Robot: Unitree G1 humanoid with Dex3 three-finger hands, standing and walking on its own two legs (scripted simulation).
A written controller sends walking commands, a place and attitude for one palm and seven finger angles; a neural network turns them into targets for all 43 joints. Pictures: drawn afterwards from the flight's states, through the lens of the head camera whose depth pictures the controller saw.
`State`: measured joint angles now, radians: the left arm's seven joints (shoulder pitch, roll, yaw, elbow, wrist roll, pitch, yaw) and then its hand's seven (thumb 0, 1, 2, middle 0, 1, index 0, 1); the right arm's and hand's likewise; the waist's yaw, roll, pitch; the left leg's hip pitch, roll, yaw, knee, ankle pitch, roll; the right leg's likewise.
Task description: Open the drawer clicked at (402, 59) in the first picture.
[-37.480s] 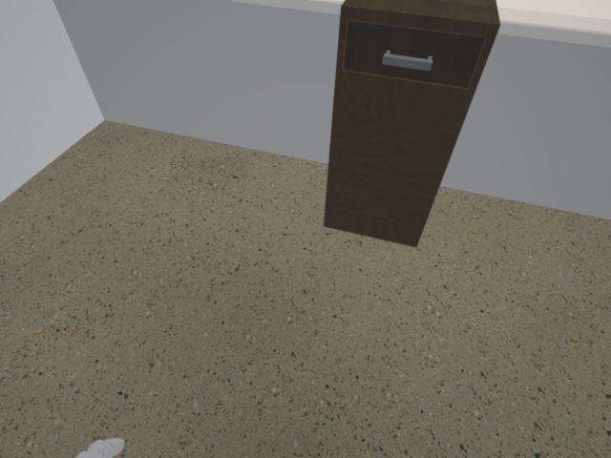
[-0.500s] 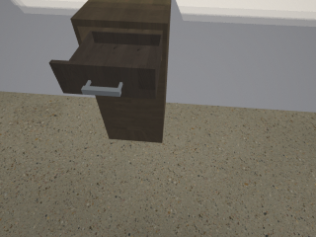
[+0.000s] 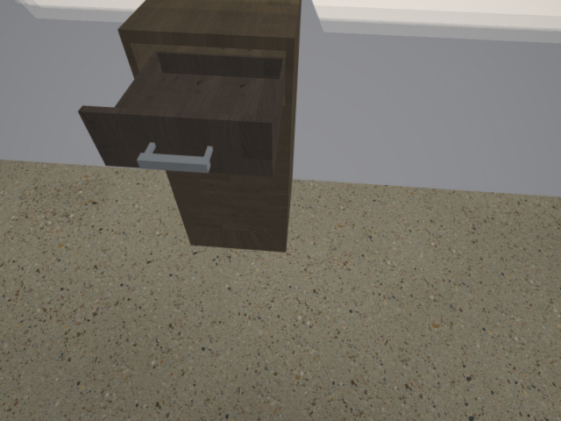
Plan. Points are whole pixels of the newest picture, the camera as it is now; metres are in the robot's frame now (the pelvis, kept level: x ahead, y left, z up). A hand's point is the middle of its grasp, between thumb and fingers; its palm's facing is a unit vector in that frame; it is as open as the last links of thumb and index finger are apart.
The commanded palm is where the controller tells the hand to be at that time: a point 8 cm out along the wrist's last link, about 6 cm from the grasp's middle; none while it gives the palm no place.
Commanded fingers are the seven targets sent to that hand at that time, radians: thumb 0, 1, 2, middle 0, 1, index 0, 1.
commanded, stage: look to check the result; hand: left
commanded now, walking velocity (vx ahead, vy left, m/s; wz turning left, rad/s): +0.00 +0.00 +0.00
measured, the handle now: (177, 155) +0.57 +0.24 +0.03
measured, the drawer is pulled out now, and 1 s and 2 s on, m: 0.29 0.29 0.29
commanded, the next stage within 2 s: stand and wait in 0.04 s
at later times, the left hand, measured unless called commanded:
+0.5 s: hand out of the picture +0.00 +0.15 -0.18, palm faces +0.04 -0.98 -0.17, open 7.3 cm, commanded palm none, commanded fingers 0.00 0.90 0.90 -0.20 -0.30 -0.20 -0.30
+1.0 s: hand out of the picture +0.01 +0.15 -0.18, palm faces +0.03 -0.98 -0.18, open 7.3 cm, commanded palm none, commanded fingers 0.00 0.90 0.90 -0.20 -0.30 -0.20 -0.30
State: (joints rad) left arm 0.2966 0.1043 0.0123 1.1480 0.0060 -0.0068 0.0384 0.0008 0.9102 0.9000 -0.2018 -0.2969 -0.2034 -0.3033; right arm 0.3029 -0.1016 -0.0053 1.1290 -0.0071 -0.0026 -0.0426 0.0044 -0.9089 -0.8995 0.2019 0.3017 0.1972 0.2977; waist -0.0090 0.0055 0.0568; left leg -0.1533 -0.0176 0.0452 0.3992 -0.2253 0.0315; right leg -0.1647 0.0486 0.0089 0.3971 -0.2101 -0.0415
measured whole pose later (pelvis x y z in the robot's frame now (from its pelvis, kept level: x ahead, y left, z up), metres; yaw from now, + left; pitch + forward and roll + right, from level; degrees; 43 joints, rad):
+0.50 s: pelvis +0.01 -0.01 +0.00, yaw +0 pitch -1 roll +0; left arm 0.28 0.12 0.02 1.14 0.00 -0.01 0.04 0.00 0.91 0.90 -0.20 -0.30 -0.20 -0.30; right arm 0.29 -0.11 -0.01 1.14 -0.01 0.00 -0.05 0.00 -0.91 -0.90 0.20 0.30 0.20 0.30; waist -0.01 0.00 0.07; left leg -0.13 -0.01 0.05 0.39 -0.24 0.02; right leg -0.14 0.06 0.01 0.38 -0.22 -0.05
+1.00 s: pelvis +0.02 -0.01 +0.00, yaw -1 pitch -1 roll +0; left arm 0.28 0.12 0.01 1.14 0.00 -0.01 0.04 0.00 0.91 0.90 -0.20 -0.30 -0.20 -0.30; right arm 0.29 -0.11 -0.01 1.14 -0.01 0.00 -0.04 0.00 -0.91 -0.90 0.20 0.30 0.20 0.30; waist -0.01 0.00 0.07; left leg -0.12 0.00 0.05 0.38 -0.24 0.02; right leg -0.13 0.06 0.02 0.37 -0.22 -0.05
